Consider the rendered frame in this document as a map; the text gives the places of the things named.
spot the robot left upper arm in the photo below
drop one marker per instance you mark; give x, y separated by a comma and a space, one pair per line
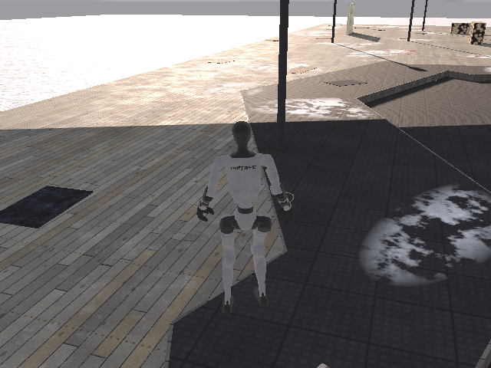
214, 176

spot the left robot hand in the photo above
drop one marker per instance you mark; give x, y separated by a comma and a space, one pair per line
207, 211

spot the robot right upper arm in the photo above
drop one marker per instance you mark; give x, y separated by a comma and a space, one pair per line
272, 173

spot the robot left thigh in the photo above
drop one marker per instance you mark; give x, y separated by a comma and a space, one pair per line
227, 229

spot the robot right forearm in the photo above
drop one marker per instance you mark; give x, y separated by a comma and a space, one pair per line
283, 199

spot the right robot hand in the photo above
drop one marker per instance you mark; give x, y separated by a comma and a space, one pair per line
290, 214

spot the robot head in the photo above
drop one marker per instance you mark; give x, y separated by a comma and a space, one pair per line
241, 132

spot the robot left forearm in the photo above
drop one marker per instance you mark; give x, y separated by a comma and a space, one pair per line
205, 200

